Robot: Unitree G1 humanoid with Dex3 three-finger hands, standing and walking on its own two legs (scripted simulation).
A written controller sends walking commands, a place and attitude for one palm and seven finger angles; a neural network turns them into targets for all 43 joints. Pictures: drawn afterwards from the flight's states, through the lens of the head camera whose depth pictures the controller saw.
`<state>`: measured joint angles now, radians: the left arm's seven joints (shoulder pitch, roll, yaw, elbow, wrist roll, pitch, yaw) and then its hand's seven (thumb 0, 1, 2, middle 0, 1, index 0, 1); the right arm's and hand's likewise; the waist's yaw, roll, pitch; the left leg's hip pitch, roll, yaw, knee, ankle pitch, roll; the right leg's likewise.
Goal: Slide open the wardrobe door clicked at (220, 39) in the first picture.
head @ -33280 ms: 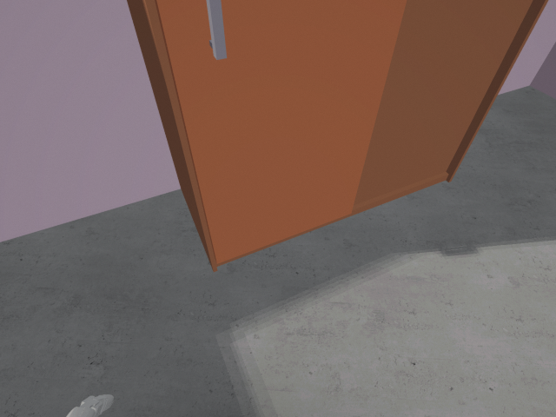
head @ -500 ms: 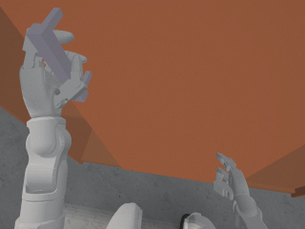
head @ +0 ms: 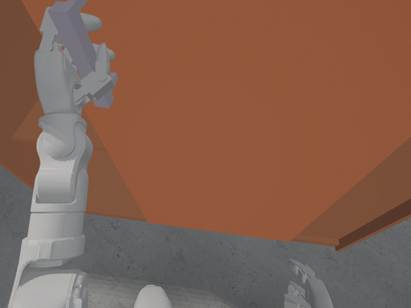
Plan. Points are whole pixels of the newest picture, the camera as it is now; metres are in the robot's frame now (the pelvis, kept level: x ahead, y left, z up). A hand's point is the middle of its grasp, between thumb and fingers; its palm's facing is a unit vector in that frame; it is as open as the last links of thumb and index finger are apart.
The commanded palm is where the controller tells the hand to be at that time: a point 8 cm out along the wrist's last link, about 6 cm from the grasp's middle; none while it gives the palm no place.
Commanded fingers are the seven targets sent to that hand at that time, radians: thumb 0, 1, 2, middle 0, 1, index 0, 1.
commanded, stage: step sideways, sliding the door along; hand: left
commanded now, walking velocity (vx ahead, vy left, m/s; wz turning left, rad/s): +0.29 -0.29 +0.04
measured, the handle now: (93, 53) +0.41 +0.24 +0.24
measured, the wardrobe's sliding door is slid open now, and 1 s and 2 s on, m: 0.41 0.49 0.49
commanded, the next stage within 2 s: stop walking and hold the door there in 0.88 s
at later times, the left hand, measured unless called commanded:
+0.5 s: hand (162, 79) +0.38 +0.13 +0.23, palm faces +0.39 -0.92 -0.05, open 5.8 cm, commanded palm +0.35 +0.11 +0.20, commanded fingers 0.00 0.90 0.90 -0.45 -1.40 -0.45 -1.40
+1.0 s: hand (163, 78) +0.39 +0.13 +0.23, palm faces +0.61 -0.79 -0.05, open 6.7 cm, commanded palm +0.34 +0.15 +0.19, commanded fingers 0.00 0.90 0.90 -0.45 -1.40 -0.45 -1.40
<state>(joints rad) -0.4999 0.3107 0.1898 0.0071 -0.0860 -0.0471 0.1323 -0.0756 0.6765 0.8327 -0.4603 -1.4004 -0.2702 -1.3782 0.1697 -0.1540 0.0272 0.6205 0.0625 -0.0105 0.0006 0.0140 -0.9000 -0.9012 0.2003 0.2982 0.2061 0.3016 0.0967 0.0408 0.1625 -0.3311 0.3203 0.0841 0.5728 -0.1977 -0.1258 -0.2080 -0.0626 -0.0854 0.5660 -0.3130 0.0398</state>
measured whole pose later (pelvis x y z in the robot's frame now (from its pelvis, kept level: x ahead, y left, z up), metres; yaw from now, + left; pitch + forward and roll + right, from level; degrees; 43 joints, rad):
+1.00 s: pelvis +0.08 -0.19 +0.02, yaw +6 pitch -3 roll -8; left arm -0.41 0.32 0.33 -0.16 -0.03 -0.03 0.16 -0.09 0.66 0.78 -0.46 -1.40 -0.22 -1.26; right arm 0.09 -0.24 -0.05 0.60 0.05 -0.05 0.04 0.01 -0.91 -0.90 0.19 0.30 0.20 0.30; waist 0.15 0.05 0.25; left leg -0.22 0.22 0.16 0.57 -0.28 0.00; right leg -0.53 -0.04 -0.05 1.24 -0.40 0.05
